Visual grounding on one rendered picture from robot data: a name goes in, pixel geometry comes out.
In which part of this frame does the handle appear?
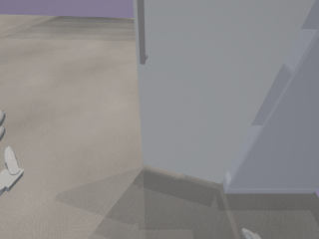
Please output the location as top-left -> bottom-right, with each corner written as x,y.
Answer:
137,0 -> 148,65

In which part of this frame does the right robot hand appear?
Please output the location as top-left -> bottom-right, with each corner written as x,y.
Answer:
241,228 -> 261,239

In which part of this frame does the left robot hand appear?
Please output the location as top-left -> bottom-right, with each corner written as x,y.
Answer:
0,111 -> 24,196

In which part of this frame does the fridge door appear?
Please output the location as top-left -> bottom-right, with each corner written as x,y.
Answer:
133,0 -> 316,184

